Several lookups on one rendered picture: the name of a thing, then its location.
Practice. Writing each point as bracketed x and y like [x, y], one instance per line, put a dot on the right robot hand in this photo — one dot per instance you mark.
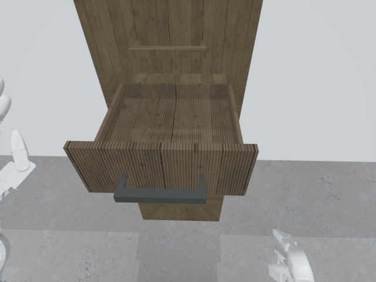
[295, 264]

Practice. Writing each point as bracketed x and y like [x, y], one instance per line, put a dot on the drawer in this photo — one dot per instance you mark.
[164, 135]

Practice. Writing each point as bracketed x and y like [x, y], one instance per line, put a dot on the cabinet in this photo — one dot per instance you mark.
[227, 28]

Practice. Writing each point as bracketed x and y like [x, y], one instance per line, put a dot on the left robot hand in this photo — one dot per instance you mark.
[16, 173]

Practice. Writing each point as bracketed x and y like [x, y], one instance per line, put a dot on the handle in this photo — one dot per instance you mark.
[179, 52]
[145, 195]

